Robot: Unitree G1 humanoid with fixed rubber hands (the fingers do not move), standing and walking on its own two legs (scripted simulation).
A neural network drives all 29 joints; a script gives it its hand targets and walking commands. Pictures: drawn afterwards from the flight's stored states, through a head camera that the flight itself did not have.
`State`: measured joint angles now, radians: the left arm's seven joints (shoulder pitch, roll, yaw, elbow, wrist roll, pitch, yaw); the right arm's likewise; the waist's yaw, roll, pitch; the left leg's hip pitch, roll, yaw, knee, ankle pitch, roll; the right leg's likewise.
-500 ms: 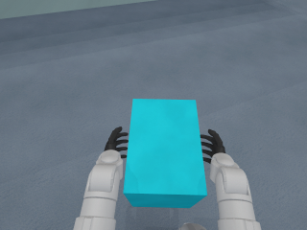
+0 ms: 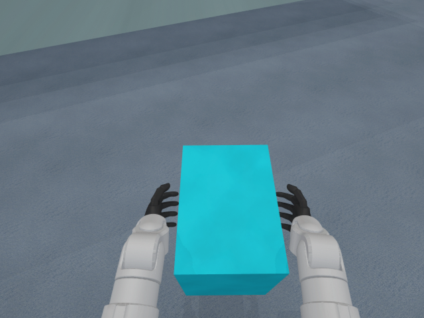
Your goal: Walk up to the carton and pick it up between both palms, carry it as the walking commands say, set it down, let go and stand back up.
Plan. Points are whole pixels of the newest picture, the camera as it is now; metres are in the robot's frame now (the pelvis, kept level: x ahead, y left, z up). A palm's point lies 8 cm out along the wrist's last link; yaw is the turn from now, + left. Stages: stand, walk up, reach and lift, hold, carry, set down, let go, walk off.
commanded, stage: carry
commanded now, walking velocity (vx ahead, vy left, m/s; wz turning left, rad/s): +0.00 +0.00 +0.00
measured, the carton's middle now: (225, 222) +0.34 -0.01 -0.07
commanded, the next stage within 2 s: none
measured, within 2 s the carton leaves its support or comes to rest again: neither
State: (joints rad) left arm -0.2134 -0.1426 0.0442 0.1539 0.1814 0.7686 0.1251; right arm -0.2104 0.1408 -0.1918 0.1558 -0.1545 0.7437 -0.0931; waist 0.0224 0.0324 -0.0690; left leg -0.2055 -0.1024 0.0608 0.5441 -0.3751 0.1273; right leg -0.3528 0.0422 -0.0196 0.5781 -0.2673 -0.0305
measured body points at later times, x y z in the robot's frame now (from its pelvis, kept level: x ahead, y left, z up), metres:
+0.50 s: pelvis -0.01 -0.04 +0.00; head -0.04 -0.06 +0.45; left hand +0.29 +0.09 +0.04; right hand +0.29 -0.19 +0.02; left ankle -0.06 +0.03 -0.73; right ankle +0.02 -0.10 -0.73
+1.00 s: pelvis -0.01 -0.05 +0.00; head -0.04 -0.07 +0.45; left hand +0.28 +0.08 +0.04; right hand +0.28 -0.20 +0.02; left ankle -0.06 +0.03 -0.73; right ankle +0.02 -0.10 -0.73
